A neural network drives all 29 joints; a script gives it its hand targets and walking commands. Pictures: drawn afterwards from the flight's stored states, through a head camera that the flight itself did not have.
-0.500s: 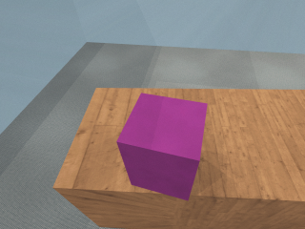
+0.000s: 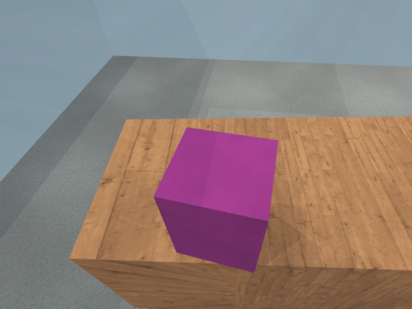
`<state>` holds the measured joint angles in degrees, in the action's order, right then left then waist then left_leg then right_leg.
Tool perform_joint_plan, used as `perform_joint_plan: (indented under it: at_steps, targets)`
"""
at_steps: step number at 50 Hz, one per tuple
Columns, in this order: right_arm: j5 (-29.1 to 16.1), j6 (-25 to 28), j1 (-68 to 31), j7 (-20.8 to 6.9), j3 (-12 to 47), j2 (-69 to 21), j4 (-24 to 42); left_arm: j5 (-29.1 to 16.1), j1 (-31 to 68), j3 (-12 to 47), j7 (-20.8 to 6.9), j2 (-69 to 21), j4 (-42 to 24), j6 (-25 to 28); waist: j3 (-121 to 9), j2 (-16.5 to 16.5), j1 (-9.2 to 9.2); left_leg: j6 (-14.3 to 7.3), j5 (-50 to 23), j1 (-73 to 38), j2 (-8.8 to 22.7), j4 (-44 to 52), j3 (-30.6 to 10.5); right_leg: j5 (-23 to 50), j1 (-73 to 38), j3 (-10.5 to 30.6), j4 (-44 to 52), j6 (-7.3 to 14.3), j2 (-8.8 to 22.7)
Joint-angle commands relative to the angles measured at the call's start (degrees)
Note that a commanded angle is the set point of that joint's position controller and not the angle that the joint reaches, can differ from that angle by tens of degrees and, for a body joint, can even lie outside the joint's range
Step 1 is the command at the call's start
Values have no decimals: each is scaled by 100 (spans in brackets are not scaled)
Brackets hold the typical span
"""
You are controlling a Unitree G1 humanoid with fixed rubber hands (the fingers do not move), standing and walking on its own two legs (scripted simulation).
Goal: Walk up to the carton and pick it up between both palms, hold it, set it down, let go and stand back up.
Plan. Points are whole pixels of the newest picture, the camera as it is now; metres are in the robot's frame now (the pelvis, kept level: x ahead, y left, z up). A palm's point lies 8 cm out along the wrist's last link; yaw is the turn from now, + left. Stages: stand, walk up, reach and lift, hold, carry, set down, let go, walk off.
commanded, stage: stand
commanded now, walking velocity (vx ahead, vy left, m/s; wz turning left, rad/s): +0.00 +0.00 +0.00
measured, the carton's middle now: (221, 202) +0.35 -0.01 -0.02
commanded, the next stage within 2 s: none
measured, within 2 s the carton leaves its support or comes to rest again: neither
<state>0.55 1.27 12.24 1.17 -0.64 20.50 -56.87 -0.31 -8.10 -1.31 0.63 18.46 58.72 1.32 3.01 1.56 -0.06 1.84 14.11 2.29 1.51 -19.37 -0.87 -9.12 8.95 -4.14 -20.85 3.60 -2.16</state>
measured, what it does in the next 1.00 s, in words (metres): stands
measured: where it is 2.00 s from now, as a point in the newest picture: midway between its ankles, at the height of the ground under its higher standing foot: outside the picture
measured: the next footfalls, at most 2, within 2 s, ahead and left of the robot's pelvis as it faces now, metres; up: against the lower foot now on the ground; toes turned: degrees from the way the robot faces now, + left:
none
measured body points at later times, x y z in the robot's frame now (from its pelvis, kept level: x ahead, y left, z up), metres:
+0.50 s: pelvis +0.01 +0.00 +0.00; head +0.01 -0.01 +0.45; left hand +0.09 +0.29 -0.12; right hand +0.07 -0.31 -0.13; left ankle -0.04 +0.14 -0.75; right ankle +0.03 -0.08 -0.75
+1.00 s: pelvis +0.01 +0.00 +0.00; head +0.02 -0.01 +0.45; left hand +0.09 +0.30 -0.12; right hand +0.08 -0.30 -0.14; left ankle -0.04 +0.14 -0.75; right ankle +0.03 -0.08 -0.75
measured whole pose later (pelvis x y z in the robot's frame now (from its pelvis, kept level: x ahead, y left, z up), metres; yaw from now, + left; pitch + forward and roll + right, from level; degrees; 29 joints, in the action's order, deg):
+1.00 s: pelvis +0.01 +0.00 +0.00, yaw +0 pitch -3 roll +0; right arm 0.2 1.1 12.1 1.6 -0.5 20.1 -58.2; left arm -0.3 -8.8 -1.5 0.9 18.3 59.7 1.3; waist 3.5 1.5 0.3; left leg 1.9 14.1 0.3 1.5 -17.5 -1.3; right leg -9.6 7.1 -4.5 -19.7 3.5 -2.2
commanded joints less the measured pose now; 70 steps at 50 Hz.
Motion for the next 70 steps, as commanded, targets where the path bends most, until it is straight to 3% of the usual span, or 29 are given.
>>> perform_joint_plan:
  at_steps: [1, 4, 9, 13, 14, 15, 17, 21, 24, 27, 29, 30, 31, 37, 40, 43, 46, 47, 50, 51, 52, 53, 57, 58, 60, 63, 64, 67, 70]
  targets:
    - [-5, 79, 101, 49, -270, 1117, 266, 10, 93, -219, 41, 1202, -345, 95, -49, -298, 50, -268, -580, 567, 584, 476, -426, 644, -358, 955, 422, -185, 975]
    - [-38, 76, 41, 46, -309, 1049, 244, 33, 190, -239, 46, 1297, -285, 73, -146, -503, -11, -271, -572, 473, 584, 342, -479, 602, -356, 943, 519, -199, 1010]
    - [-18, 93, 56, 94, -258, 1059, 224, -36, 206, -172, 68, 1063, -308, 99, -92, -129, -28, -291, -786, 432, 600, 434, -415, 834, -356, 928, 467, -208, 1046]
    - [-22, 49, 134, 91, -257, 969, 165, 10, 45, -173, 96, 1057, -268, 76, -355, -397, 49, -262, -631, 276, 595, 372, -358, 943, -561, 874, 497, -210, 1020]
    - [-60, 50, 85, 118, -304, 1166, 174, -14, 51, -206, 66, 1138, -268, 93, -227, -115, 75, -204, -586, 231, 502, 314, -342, 851, -441, 979, 574, -224, 1064]
    - [-108, 65, 137, 134, -257, 941, 119, -26, 150, -209, 94, 1132, -258, 68, -438, -146, -50, -222, -561, 166, 528, 269, -368, 794, -466, 1034, 651, -286, 1090]
    - [-73, 37, 80, 91, -276, 1077, 177, -26, 69, -292, 96, 1266, -267, 113, -292, -386, 39, -227, -478, 382, 517, 312, -403, 473, -484, 928, 665, -315, 1049]
    - [-32, 78, 80, 105, -279, 1047, 176, -4, 10, -258, 100, 1075, -268, 45, -82, -134, 17, -293, -572, 493, 581, 398, -408, 836, -426, 993, 547, -153, 1127]
    - [-35, 56, 228, 96, -324, 1067, 74, -66, -62, -297, 74, 1184, -226, 93, -66, -36, 95, -257, -290, 485, 533, 303, -373, 581, -494, 1130, 657, -267, 1169]
    - [-32, 49, 247, 134, -221, 944, 134, -26, 98, -302, 74, 1262, -274, 61, 52, -311, -54, -308, -629, 438, 636, 422, -459, 412, -270, 943, 550, -196, 1005]
    - [-56, 65, 235, 94, -232, 1031, 170, -27, -25, -229, 56, 1082, -269, 90, -59, 59, -29, -303, -624, 441, 660, 400, -500, 692, -440, 983, 518, -155, 1046]
    - [-15, 72, 123, 117, -280, 1124, 142, 5, 60, -255, 53, 1062, -321, 78, 26, -192, 125, -275, -659, 545, 588, 364, -434, 802, -450, 920, 531, -226, 1059]
    - [-1, 79, 285, 113, -258, 1114, 75, 12, 25, -247, 70, 1091, -309, 107, -141, -148, -75, -289, -809, 365, 607, 372, -444, 1001, -479, 922, 453, -176, 1087]
    - [-36, 46, 36, 129, -223, 929, 208, 9, 2, -314, 94, 1234, -220, 103, 20, -276, 105, -262, -842, 548, 622, 387, -471, 1022, -540, 905, 428, -191, 1034]
    - [-5, 64, -42, 107, -207, 964, 218, -6, 26, -278, 62, 1154, -222, 67, 63, 63, 64, -328, -758, 606, 649, 381, -384, 975, -396, 947, 456, -149, 1090]
    - [5, 79, 87, 104, -196, 1002, 102, 25, -39, -285, 54, 1262, -185, 86, -200, -475, 7, -327, -789, 457, 718, 527, -544, 887, -720, 783, 433, -200, 999]
    - [-68, 82, 145, 102, -237, 1064, 89, -35, -113, -208, 78, 1034, -175, 97, -273, 100, 15, -289, -1035, 169, 619, 507, -425, 1107, -554, 880, 438, -179, 1071]
    - [-26, 61, 43, 133, -232, 962, 90, 6, -78, -213, 86, 1151, -182, 85, -287, -189, 90, -266, -891, 150, 628, 462, -407, 1121, -587, 844, 508, -151, 1061]
    - [-38, 64, -43, 112, -216, 951, 144, -31, -68, -202, 92, 1080, -188, 95, -80, -92, 68, -330, -766, 283, 670, 449, -407, 1063, -461, 899, 501, -185, 1067]
    - [-39, 66, 112, 123, -235, 996, 91, -13, 0, -199, 76, 1175, -204, 70, -95, -323, -38, -264, -839, 214, 628, 489, -436, 973, -495, 816, 495, -213, 1015]
    - [-42, 55, 291, 130, -244, 1059, 21, -44, -225, -203, 65, 1125, -121, 51, -105, -157, 87, -272, -688, 275, 554, 391, -330, 1062, -569, 938, 514, -214, 1054]
    - [-38, 59, 306, 134, -247, 899, 68, 20, -49, -230, 81, 1093, -143, 61, -55, -257, -57, -298, -737, 364, 657, 528, -445, 1184, -591, 881, 472, -141, 1088]
    - [0, 50, -137, 99, -277, 1026, 201, -29, -46, -246, 96, 1125, -171, 85, -43, -414, 134, -288, -628, 456, 612, 457, -430, 1171, -575, 831, 433, -158, 1090]
    - [13, 37, -12, 95, -224, 931, 101, -23, -135, -255, 114, 1205, -135, 65, -164, -76, 85, -305, -633, 315, 602, 450, -332, 1039, -607, 916, 506, -156, 1052]
    - [-31, 31, -45, 85, -252, 1005, 130, -49, 29, -279, 112, 1236, -152, 51, 159, -212, 66, -289, -568, 496, 616, 548, -459, 808, -447, 900, 529, -169, 1045]
    - [-32, 63, 162, 118, -258, 1003, 60, -55, -122, -241, 67, 1067, -134, 51, -16, 110, 66, -303, -576, 408, 610, 459, -393, 560, -459, 940, 548, -171, 1063]
    - [-8, 51, 17, 137, -204, 873, 92, 6, 14, -269, 56, 1225, -195, 81, -84, -379, 32, -310, -612, 390, 675, 519, -461, 657, -559, 901, 478, -173, 1053]
    - [-42, 71, 64, 136, -236, 1059, 63, 23, -157, -290, 69, 1230, -150, 46, -14, 218, 122, -292, -556, 447, 662, 454, -398, 602, -520, 967, 562, -181, 1055]
    - [-71, 31, 227, 122, -203, 917, 45, -7, -170, -269, 139, 1284, -106, 68, -216, -342, 30, -267, -572, 272, 619, 450, -458, 685, -638, 982, 561, -191, 1070]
